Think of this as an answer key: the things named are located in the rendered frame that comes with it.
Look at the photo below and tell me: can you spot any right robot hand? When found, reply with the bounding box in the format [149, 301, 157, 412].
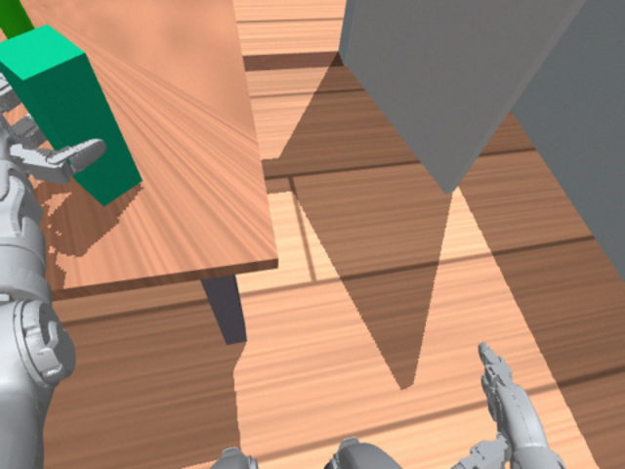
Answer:
[450, 342, 549, 469]

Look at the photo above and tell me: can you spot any table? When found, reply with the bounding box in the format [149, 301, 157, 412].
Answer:
[0, 0, 278, 345]

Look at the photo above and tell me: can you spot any left robot arm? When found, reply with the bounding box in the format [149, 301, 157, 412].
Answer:
[0, 159, 76, 469]

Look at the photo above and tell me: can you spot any left robot hand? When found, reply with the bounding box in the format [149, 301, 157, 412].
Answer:
[0, 72, 106, 185]

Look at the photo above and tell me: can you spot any right robot arm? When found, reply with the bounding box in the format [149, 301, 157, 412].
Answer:
[510, 447, 566, 469]

